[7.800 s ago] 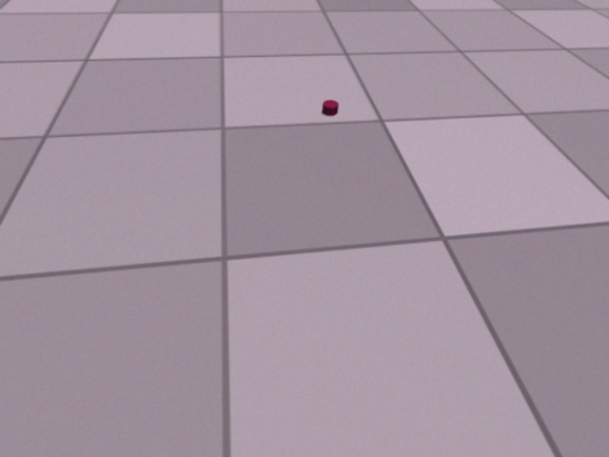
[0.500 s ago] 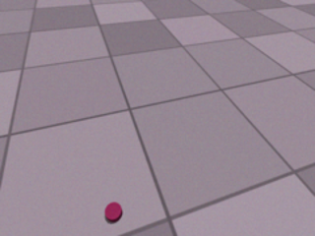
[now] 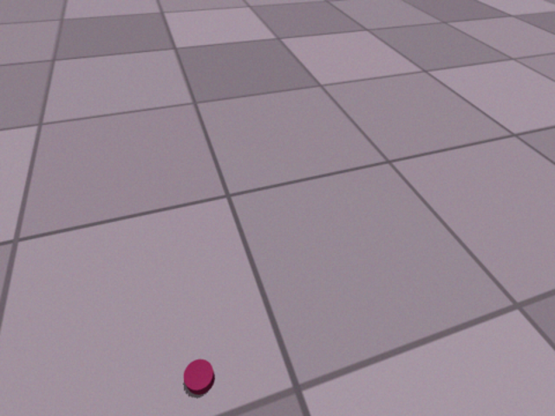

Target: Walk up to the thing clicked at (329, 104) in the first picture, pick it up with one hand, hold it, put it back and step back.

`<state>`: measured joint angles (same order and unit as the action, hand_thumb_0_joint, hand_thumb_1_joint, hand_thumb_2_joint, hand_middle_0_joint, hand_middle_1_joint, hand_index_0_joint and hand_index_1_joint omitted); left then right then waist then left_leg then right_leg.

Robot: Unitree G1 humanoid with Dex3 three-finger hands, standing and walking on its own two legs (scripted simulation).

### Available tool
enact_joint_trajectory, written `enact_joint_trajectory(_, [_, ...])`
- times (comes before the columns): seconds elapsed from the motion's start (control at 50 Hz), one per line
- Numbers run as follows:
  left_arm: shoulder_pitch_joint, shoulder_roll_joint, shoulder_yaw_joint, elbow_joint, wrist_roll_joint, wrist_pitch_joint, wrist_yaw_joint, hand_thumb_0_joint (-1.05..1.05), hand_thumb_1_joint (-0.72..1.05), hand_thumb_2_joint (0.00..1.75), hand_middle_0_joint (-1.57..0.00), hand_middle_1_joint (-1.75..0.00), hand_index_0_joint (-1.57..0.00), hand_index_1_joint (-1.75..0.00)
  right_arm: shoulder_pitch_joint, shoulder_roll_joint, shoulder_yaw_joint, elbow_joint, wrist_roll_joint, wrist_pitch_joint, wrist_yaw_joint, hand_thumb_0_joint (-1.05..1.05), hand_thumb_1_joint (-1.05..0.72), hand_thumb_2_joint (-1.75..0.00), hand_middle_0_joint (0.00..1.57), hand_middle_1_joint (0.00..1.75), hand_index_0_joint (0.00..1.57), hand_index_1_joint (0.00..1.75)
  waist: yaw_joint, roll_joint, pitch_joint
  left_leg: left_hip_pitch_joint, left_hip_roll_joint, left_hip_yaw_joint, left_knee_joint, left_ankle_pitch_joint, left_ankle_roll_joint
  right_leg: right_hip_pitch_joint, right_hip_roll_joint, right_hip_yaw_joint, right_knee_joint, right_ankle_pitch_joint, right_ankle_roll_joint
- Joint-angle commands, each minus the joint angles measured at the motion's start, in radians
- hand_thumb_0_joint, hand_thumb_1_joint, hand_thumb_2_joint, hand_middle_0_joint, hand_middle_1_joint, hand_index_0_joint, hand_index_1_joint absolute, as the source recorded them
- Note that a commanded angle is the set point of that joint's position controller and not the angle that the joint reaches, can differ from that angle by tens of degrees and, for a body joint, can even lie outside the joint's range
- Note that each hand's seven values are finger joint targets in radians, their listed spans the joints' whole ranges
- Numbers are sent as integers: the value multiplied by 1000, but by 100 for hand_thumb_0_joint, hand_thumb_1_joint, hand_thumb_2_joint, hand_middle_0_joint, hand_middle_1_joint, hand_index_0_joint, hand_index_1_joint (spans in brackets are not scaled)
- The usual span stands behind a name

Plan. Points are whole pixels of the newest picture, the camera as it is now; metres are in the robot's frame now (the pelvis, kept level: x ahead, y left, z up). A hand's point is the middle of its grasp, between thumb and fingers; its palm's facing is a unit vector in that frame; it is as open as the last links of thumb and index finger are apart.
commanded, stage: stand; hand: left
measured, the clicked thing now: (199, 376) +0.42 +0.23 -0.76
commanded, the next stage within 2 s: none
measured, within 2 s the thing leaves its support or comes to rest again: neither
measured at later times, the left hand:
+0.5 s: hand out of the picture +0.06 +0.26 -0.16, palm faces -0.03 -0.94 -0.34, open 7.4 cm
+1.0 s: hand out of the picture +0.08 +0.26 -0.16, palm faces -0.02 -0.94 -0.35, open 7.4 cm
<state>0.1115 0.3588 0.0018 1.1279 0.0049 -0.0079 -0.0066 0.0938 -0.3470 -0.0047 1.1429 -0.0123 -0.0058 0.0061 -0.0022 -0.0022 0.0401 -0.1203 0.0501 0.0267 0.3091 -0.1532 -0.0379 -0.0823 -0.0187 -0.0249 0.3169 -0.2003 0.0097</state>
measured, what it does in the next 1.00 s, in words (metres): stands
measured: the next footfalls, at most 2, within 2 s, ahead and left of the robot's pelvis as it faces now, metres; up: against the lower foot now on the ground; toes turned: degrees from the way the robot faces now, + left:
none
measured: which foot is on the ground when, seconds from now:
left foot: down 0.00-1.00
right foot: down 0.00-1.00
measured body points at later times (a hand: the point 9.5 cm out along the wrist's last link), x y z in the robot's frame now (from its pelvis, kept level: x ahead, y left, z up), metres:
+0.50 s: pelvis +0.00 +0.00 +0.00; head +0.01 +0.01 +0.45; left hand +0.07 +0.31 -0.13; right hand +0.07 -0.30 -0.13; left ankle +0.01 +0.14 -0.75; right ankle -0.02 -0.12 -0.75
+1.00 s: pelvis +0.00 +0.00 +0.00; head +0.01 +0.01 +0.45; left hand +0.08 +0.31 -0.13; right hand +0.08 -0.30 -0.13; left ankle +0.01 +0.14 -0.75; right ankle -0.02 -0.12 -0.75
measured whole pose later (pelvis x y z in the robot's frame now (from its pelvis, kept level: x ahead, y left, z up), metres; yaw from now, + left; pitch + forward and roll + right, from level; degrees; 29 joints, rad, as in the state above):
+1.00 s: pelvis +0.00 +0.00 +0.00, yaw +0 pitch -2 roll +0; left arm 0.12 0.36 0.00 1.12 0.01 -0.01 -0.01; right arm 0.10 -0.35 0.00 1.13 -0.01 -0.01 0.00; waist 0.00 -0.01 0.04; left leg -0.12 0.04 0.03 0.31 -0.16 -0.03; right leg -0.08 -0.03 -0.02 0.32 -0.21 0.02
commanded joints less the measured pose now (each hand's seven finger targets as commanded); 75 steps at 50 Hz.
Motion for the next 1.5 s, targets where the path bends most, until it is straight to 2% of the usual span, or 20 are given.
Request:
enact_joint_trajectory(0.0, [-37,216,41,-63,6,-22,16,0,90,90,-20,-30,-20,-30,-48,-219,-37,-60,2,-21,-11,0,-90,-90,20,30,20,30,0,5,-82,54,101,-77,-23,161,41,-23,-122,78,-56,161,-23])
enact_joint_trajectory(0.1, [-29,217,37,-65,5,-23,16,0,90,90,-20,-30,-20,-30,-39,-218,-36,-57,4,-19,-10,0,-90,-90,20,30,20,30,-2,6,-66,49,97,-76,-26,143,41,-33,-120,79,-62,153,-24])
enact_joint_trajectory(0.22, [-32,221,40,-64,6,-18,14,0,90,90,-20,-30,-20,-30,-35,-212,-36,-57,1,-19,-10,0,-90,-90,20,30,20,30,-4,8,-48,24,93,-80,-45,71,39,-46,-116,80,-69,69,-25])
enact_joint_trajectory(0.34, [-27,218,38,-64,5,-20,13,0,90,90,-20,-30,-20,-30,-26,-215,-36,-57,1,-20,-9,0,-90,-90,20,30,20,30,-3,4,-56,32,97,-83,-41,97,42,-40,-119,83,-62,85,-26])
enact_joint_trajectory(0.44, [-24,218,38,-63,6,-21,14,0,90,90,-20,-30,-20,-30,-30,-215,-36,-56,1,-17,-9,0,-90,-90,20,30,20,30,-2,7,-51,32,91,-83,-40,71,45,-48,-120,84,-70,80,-23])
enact_joint_trajectory(0.46, [-26,220,39,-66,6,-21,15,0,90,90,-20,-30,-20,-30,-23,-214,-37,-59,-1,-19,-9,0,-90,-90,20,30,20,30,-4,3,-56,28,94,-85,-40,103,42,-38,-119,78,-61,93,-25])
enact_joint_trajectory(0.66, [-16,213,35,-64,3,-19,13,0,90,90,-20,-30,-20,-30,-21,-217,-34,-57,2,-23,-11,0,-90,-90,20,30,20,30,1,14,-69,42,96,-82,-33,164,39,-23,-120,76,-49,150,-26])
enact_joint_trajectory(0.84, [-18,213,38,-66,6,-18,14,0,90,90,-20,-30,-20,-30,-25,-220,-35,-63,2,-21,-13,0,-90,-90,20,30,20,30,0,18,-64,48,94,-77,-33,139,43,-32,-123,79,-57,136,-25])
enact_joint_trajectory(1.04, [-17,217,40,-68,5,-19,14,0,90,90,-20,-30,-20,-30,-32,-215,-36,-66,3,-23,-12,0,-90,-90,20,30,20,30,2,4,-72,60,98,-79,-28,173,41,-27,-122,76,-48,160,-28])
enact_joint_trajectory(1.14, [-22,219,41,-65,4,-19,15,0,90,90,-20,-30,-20,-30,-30,-217,-35,-66,3,-20,-13,0,-90,-90,20,30,20,30,-1,6,-67,53,96,-76,-28,148,45,-17,-125,79,-52,158,-27])
enact_joint_trajectory(1.28, [-20,213,40,-64,5,-20,16,0,90,90,-20,-30,-20,-30,-32,-214,-34,-68,4,-21,-13,0,-90,-90,20,30,20,30,-1,4,-66,58,96,-78,-23,179,44,-18,-122,73,-49,183,-26])
enact_joint_trajectory(1.48, [-18,214,42,-67,4,-20,17,0,90,90,-20,-30,-20,-30,-27,-217,-33,-70,3,-18,-13,0,-90,-90,20,30,20,30,2,12,-68,57,98,-76,-20,168,44,-11,-124,77,-53,179,-29])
